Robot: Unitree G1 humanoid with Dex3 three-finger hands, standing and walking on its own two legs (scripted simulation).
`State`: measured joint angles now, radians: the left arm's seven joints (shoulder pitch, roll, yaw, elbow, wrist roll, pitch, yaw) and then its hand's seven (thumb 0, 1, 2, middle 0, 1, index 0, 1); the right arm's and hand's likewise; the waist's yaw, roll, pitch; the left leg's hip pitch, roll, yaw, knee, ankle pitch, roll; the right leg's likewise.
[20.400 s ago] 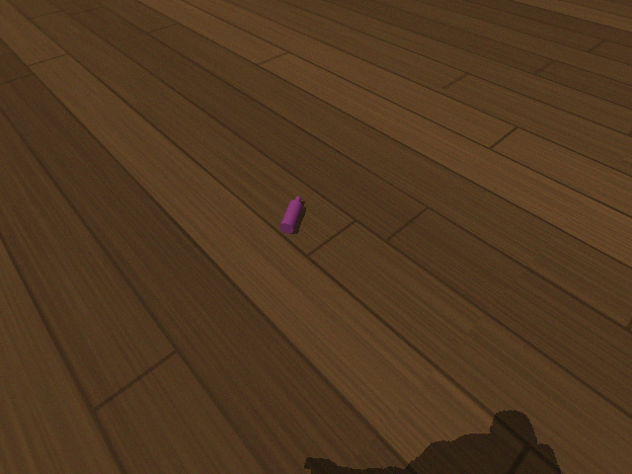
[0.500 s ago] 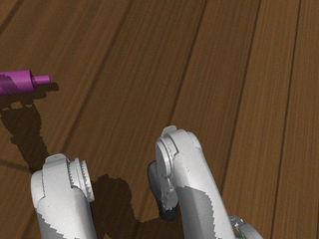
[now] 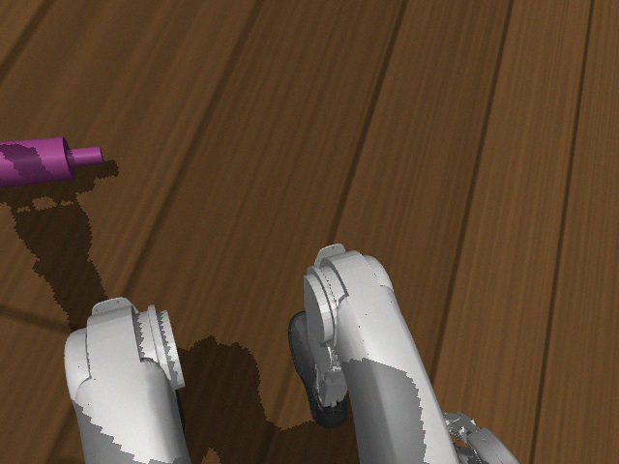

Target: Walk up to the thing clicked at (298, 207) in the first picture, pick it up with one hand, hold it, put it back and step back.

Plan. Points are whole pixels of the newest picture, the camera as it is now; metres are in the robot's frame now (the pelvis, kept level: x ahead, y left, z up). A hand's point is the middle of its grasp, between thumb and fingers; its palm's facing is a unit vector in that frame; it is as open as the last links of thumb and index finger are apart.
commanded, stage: rise first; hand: left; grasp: from above
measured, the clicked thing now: (27, 162) +0.53 +0.28 -0.30
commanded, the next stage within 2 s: none
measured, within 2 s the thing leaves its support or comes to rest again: neither
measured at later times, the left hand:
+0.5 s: hand out of the picture +0.48 +0.35 -0.17, palm faces -0.45 -0.06 -0.89, open 14.2 cm
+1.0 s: hand out of the picture +0.48 +0.34 -0.17, palm faces -0.45 -0.05 -0.89, open 14.1 cm
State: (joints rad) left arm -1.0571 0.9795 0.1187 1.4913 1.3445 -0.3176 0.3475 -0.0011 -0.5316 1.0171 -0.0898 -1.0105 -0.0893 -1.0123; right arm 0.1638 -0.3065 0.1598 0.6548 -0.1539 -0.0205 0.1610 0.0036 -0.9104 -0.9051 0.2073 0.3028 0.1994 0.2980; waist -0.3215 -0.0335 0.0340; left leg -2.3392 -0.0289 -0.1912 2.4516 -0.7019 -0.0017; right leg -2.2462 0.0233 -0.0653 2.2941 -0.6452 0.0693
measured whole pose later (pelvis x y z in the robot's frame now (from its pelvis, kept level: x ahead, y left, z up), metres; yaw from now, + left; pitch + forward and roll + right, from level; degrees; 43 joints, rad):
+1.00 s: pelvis +0.00 +0.00 +0.00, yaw +0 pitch +33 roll -13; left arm -1.06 0.97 0.11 1.47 1.36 -0.31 0.32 0.00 -0.52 1.01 -0.11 -0.96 -0.11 -0.97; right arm 0.19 -0.31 0.16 0.64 -0.15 -0.01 0.16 0.00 -0.90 -0.90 0.21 0.30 0.20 0.30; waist -0.32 -0.03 0.02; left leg -2.36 -0.04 -0.19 2.45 -0.68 0.01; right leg -2.25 0.02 -0.07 2.29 -0.63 0.05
